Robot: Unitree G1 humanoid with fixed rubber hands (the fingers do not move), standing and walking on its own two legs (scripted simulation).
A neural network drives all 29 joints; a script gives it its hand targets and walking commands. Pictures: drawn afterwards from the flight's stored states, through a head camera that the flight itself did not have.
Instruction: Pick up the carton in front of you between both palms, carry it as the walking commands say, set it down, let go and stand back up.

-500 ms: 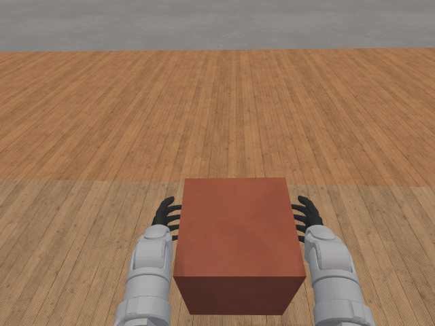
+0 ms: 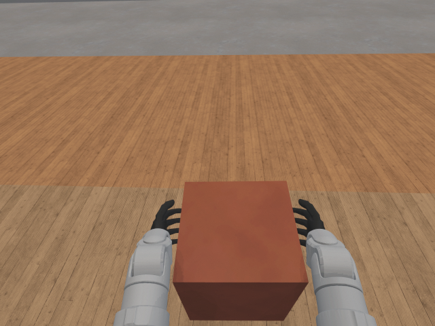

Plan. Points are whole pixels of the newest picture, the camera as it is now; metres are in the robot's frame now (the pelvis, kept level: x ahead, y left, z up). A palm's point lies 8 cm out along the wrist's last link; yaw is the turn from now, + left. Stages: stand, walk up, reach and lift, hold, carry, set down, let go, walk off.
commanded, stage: reach and lift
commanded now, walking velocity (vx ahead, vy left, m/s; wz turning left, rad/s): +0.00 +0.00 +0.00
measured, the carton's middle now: (235, 253) +0.29 +0.00 -0.05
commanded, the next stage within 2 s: hold in 0.24 s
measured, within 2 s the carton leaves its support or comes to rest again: neither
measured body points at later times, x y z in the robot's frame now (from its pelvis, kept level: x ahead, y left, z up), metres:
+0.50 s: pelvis -0.01 +0.00 +0.00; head -0.06 +0.00 +0.45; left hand +0.29 +0.15 +0.04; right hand +0.29 -0.15 +0.04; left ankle +0.01 +0.13 -0.74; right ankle +0.01 -0.13 -0.74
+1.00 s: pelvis +0.06 -0.01 -0.01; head +0.02 -0.02 +0.44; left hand +0.35 +0.14 +0.07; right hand +0.35 -0.17 +0.07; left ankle +0.05 +0.10 -0.74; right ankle +0.01 -0.14 -0.74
